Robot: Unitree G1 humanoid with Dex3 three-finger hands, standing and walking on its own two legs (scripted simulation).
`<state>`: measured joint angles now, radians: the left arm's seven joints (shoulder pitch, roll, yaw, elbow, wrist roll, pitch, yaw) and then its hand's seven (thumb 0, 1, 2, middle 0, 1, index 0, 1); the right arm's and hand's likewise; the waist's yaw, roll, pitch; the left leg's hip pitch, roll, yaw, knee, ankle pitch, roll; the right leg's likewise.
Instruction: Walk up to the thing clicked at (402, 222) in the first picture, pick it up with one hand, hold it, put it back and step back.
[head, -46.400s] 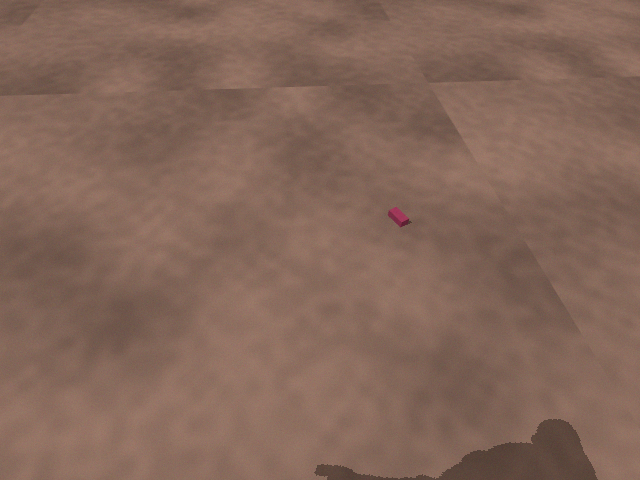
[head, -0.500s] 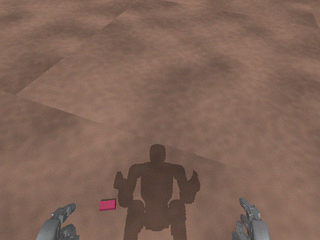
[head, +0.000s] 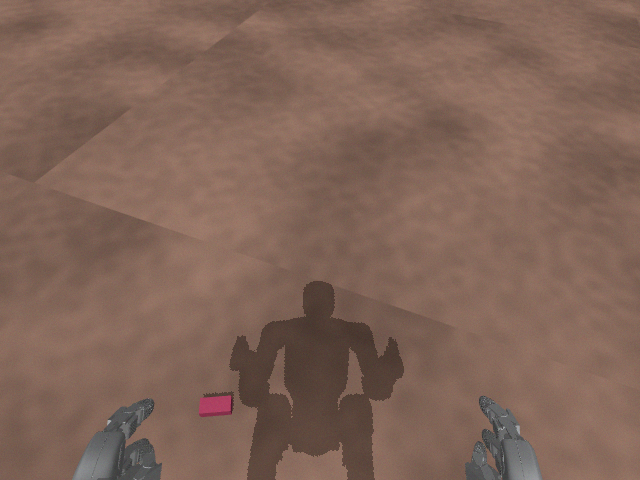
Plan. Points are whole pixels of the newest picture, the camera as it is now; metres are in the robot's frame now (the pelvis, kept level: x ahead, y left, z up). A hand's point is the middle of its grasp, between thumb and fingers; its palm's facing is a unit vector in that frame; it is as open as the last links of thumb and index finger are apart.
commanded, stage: stand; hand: left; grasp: from above
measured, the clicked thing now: (216, 406) +0.44 +0.25 -0.70
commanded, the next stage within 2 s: none
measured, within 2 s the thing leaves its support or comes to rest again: neither
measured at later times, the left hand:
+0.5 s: hand out of the picture +0.05 +0.24 -0.11, palm faces +0.05 -0.94 -0.32, open 7.4 cm
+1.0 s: hand out of the picture +0.03 +0.24 -0.10, palm faces +0.06 -0.94 -0.34, open 7.4 cm
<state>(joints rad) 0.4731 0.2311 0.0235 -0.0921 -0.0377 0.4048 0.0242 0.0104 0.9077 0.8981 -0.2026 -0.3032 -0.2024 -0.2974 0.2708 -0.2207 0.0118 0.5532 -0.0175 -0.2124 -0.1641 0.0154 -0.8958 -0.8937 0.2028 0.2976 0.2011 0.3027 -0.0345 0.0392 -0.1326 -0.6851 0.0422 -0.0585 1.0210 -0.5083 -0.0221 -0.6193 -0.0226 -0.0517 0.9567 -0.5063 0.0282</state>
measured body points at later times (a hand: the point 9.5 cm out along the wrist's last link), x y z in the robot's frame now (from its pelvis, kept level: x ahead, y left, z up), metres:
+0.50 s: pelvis -0.01 +0.01 +0.05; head +0.00 +0.01 +0.50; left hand +0.05 +0.29 -0.08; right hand +0.07 -0.27 -0.08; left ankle +0.00 +0.13 -0.68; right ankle -0.02 -0.14 -0.68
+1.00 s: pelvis -0.02 +0.00 +0.07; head -0.02 +0.00 +0.51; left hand +0.02 +0.29 -0.07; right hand +0.05 -0.28 -0.08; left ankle +0.00 +0.13 -0.68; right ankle -0.02 -0.14 -0.68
